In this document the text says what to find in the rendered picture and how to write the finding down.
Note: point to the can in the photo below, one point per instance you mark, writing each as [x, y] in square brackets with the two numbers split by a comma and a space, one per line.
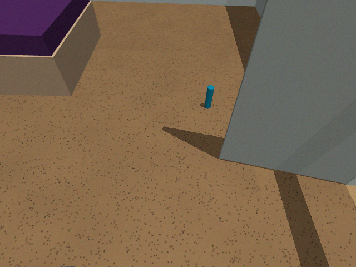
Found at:
[209, 94]

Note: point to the bed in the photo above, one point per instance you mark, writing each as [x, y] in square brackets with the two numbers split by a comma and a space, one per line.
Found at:
[45, 45]

